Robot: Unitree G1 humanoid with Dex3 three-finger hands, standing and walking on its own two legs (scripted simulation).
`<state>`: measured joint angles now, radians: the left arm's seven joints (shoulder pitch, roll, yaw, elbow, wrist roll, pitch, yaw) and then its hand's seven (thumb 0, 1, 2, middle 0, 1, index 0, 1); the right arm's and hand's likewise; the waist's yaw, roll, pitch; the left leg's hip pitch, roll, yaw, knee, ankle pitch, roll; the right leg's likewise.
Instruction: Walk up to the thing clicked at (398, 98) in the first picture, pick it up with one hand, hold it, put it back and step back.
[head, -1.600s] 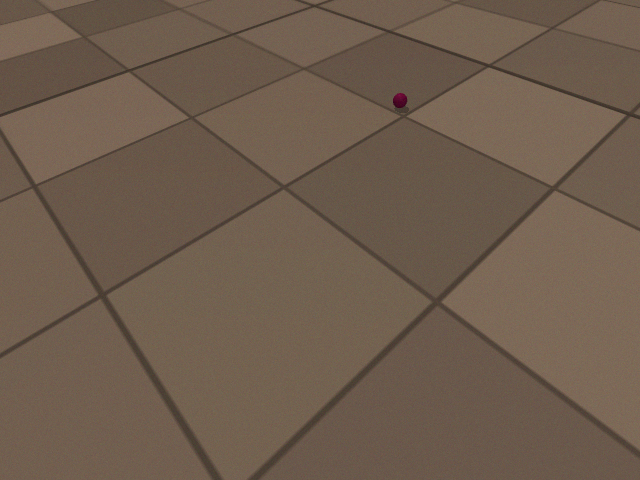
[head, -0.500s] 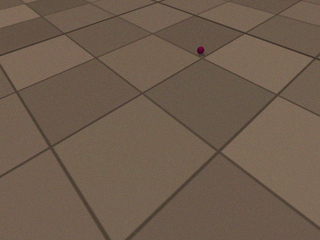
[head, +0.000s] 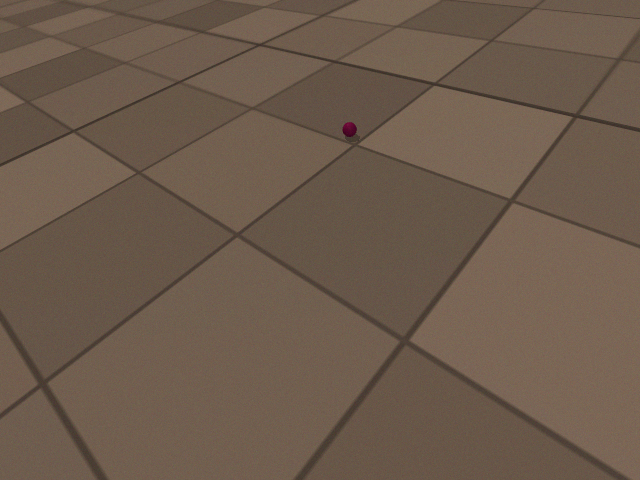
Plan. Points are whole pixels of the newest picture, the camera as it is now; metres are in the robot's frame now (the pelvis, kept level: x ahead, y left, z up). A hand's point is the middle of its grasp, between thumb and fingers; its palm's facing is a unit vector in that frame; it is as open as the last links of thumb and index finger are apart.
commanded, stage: walk up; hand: left
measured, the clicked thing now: (349, 129) +2.14 +0.04 -0.72
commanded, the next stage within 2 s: none
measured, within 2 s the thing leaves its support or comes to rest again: neither
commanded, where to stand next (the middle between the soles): +1.67 -0.14 m, yaw -7 degrees
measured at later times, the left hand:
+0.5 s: hand (205, 340) +0.39 +0.28 -0.14, palm faces -0.16 -0.93 -0.34, open 7.3 cm
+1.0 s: hand (270, 222) +0.68 +0.20 -0.12, palm faces -0.14 -0.92 -0.37, open 7.3 cm
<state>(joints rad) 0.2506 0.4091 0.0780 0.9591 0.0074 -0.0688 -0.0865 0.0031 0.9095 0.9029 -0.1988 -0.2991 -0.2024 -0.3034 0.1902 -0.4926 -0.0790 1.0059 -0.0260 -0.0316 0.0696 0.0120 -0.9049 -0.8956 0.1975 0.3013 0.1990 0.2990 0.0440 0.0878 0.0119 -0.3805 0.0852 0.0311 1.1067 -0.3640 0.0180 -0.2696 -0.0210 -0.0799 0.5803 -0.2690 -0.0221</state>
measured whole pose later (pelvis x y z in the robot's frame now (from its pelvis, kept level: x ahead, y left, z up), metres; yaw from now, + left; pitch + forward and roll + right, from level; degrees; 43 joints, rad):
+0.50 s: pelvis +0.29 +0.01 +0.01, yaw -7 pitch -1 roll +1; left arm 0.26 0.46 0.04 0.92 -0.01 -0.07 -0.07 0.01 0.91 0.90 -0.20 -0.30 -0.20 -0.30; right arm 0.24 -0.39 -0.06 0.86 -0.02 -0.10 0.07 0.00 -0.90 -0.89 0.20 0.30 0.21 0.30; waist -0.01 -0.07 0.05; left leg -0.20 0.05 0.16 0.46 -0.23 0.01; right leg -0.47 -0.05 0.04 1.04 -0.31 -0.01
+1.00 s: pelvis +0.58 -0.07 +0.01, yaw -8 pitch -2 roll -1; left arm 0.26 0.40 0.03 0.90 0.00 -0.10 -0.06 0.00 0.90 0.90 -0.20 -0.30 -0.21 -0.30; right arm 0.23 -0.43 -0.06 0.90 -0.02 -0.05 0.09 0.01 -0.90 -0.90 0.20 0.30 0.20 0.30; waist 0.02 0.06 0.06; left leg -0.52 0.12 0.02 0.83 -0.25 0.00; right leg -0.17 -0.01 -0.08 0.45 -0.26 -0.03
